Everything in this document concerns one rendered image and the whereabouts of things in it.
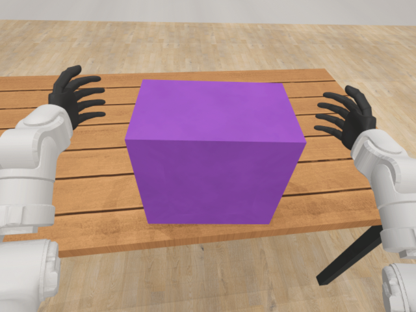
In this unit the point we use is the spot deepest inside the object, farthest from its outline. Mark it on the robot right upper arm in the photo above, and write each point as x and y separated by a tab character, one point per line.
399	287

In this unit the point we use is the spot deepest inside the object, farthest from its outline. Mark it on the robot left upper arm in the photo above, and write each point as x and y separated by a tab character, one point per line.
29	273

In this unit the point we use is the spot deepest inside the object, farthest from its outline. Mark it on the right robot hand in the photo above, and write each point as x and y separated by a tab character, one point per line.
358	117

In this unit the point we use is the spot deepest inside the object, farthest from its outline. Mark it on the left robot hand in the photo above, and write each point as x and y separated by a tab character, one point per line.
63	95

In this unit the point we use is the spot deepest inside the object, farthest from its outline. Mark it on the carton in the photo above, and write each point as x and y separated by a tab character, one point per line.
212	152

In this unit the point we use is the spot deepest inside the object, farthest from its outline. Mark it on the robot left forearm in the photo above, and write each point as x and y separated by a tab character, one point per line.
28	161

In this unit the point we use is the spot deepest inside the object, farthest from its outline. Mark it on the table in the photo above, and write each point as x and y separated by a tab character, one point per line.
98	208

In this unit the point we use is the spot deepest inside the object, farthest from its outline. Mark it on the robot right forearm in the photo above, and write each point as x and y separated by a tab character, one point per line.
392	177

